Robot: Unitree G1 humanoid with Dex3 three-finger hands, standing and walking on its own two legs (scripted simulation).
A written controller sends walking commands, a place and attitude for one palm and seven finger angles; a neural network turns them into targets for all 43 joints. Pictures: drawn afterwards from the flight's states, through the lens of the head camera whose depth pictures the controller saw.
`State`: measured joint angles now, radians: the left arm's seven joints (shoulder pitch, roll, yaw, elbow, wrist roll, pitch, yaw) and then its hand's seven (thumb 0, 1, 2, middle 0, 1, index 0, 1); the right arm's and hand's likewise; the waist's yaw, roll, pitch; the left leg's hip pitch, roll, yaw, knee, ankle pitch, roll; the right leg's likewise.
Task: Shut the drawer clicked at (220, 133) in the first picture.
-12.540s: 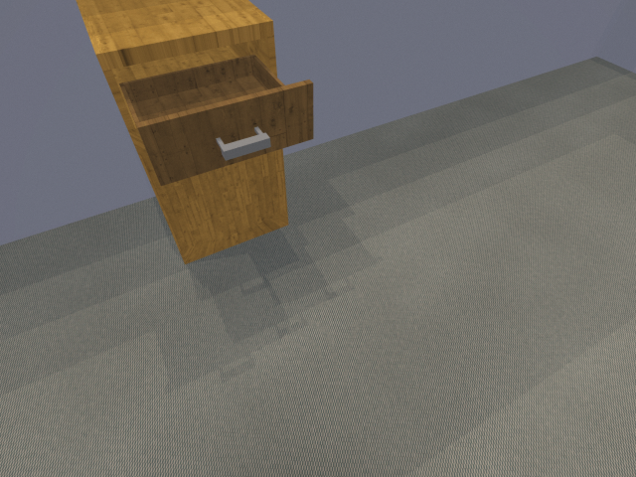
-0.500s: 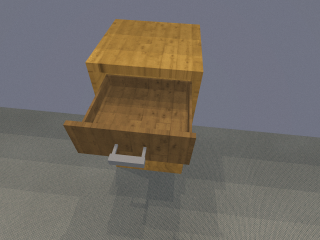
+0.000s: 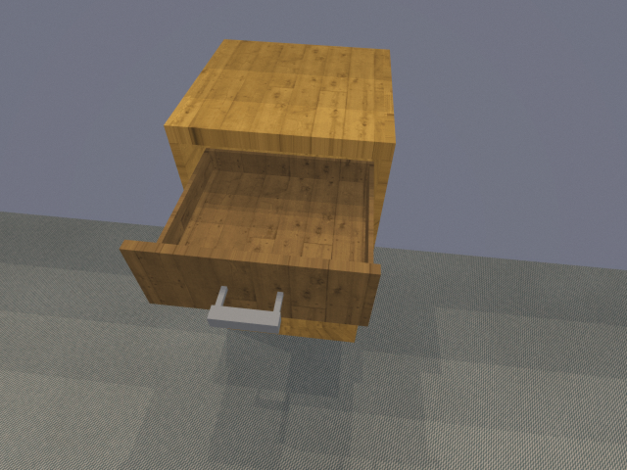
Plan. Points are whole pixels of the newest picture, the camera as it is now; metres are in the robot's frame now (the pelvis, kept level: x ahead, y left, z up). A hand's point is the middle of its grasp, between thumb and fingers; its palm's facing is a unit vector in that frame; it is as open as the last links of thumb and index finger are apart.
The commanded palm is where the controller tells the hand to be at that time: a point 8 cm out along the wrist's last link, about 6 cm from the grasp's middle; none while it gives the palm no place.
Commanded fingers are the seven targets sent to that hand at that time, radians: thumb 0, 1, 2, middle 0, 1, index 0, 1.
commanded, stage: look again from close up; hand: left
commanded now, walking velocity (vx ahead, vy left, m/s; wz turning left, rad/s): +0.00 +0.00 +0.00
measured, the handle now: (248, 307) +0.37 +0.13 -0.07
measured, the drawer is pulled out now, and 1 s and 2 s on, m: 0.28 0.28 0.28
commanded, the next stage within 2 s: shuffle to correct the standing spot in 0.30 s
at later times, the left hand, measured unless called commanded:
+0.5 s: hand out of the picture -0.02 +0.14 -0.18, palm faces +0.04 -0.99 -0.16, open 7.4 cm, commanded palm none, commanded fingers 0.00 0.90 0.90 -0.20 -0.30 -0.20 -0.30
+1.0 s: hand out of the picture +0.02 +0.12 -0.18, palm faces +0.07 -0.98 -0.19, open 7.3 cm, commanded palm none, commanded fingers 0.00 0.90 0.90 -0.20 -0.30 -0.20 -0.30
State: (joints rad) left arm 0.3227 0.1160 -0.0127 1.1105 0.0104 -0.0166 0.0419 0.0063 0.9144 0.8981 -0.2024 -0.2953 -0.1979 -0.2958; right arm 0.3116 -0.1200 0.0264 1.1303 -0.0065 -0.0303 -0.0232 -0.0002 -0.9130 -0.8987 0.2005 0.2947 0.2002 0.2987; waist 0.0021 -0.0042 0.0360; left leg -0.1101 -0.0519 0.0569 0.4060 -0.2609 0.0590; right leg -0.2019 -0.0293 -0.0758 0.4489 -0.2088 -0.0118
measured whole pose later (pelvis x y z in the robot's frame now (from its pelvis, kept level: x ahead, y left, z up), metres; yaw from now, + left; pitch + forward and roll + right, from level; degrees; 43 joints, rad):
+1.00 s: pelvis +0.04 -0.04 -0.01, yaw +1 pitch +0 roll +1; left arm 0.33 0.12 0.00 1.08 0.01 -0.02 0.06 0.02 0.93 0.90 -0.21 -0.30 -0.20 -0.30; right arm 0.28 -0.12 0.00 1.12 0.00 -0.01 -0.05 0.02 -0.93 -0.90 0.20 0.29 0.20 0.30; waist 0.01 -0.01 0.05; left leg -0.11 0.00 0.03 0.45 -0.34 -0.01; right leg -0.21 0.01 -0.11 0.52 -0.31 -0.07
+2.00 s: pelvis +0.01 -0.01 +0.00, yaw +1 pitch -1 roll +0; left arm 0.31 0.11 -0.02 1.12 0.01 -0.01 0.04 0.01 0.92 0.90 -0.20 -0.30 -0.20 -0.30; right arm 0.30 -0.13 0.03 1.13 -0.01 -0.03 -0.03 0.01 -0.92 -0.90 0.20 0.29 0.20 0.30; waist 0.00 0.00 0.04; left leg -0.13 -0.03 0.07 0.43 -0.28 0.04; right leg -0.21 -0.02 -0.08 0.47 -0.24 -0.02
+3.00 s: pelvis +0.01 +0.00 +0.00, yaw +1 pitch -2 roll +0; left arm 0.30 0.14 -0.01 1.07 0.01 -0.01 0.04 0.01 0.91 0.90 -0.20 -0.30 -0.20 -0.30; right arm 0.32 -0.14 0.03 1.10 -0.01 -0.03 -0.02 0.00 -0.92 -0.90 0.20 0.29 0.20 0.30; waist 0.00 0.01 0.03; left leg -0.14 -0.04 0.06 0.45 -0.29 0.05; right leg -0.20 -0.03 -0.08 0.48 -0.25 -0.01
